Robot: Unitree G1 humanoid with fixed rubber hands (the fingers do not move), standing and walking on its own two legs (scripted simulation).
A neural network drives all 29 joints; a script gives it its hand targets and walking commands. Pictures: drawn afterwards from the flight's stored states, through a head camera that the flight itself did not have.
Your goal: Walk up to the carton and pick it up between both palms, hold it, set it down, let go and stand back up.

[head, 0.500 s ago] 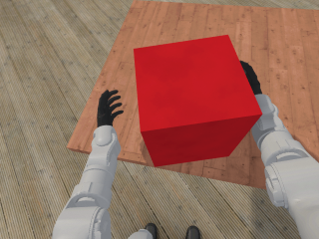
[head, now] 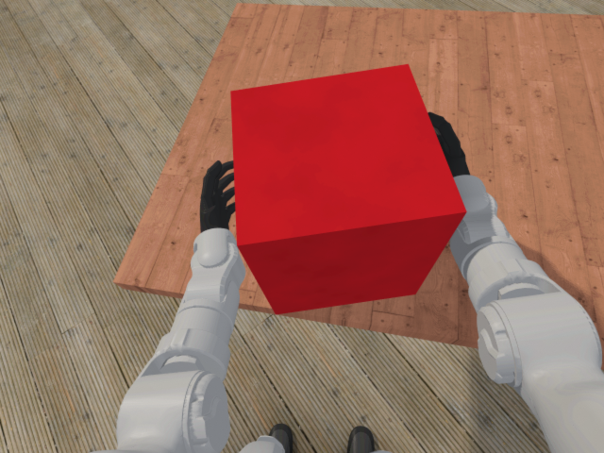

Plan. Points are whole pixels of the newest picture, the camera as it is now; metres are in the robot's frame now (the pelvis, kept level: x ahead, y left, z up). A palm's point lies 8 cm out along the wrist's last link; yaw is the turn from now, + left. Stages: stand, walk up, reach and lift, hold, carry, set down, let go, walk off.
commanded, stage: reach and lift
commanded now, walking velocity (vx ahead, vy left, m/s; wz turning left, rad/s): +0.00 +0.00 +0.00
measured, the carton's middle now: (333, 204) +0.44 +0.03 +0.02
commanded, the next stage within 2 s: none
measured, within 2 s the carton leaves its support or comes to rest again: neither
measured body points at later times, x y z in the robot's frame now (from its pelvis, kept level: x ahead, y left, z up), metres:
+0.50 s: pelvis +0.02 +0.00 +0.01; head +0.13 -0.01 +0.45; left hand +0.40 +0.19 +0.02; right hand +0.49 -0.11 +0.04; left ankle +0.00 +0.15 -0.73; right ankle +0.03 -0.07 -0.73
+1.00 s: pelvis +0.03 +0.00 +0.02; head +0.14 +0.00 +0.45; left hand +0.40 +0.19 +0.02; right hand +0.49 -0.11 +0.04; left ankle +0.00 +0.15 -0.73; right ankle +0.03 -0.07 -0.73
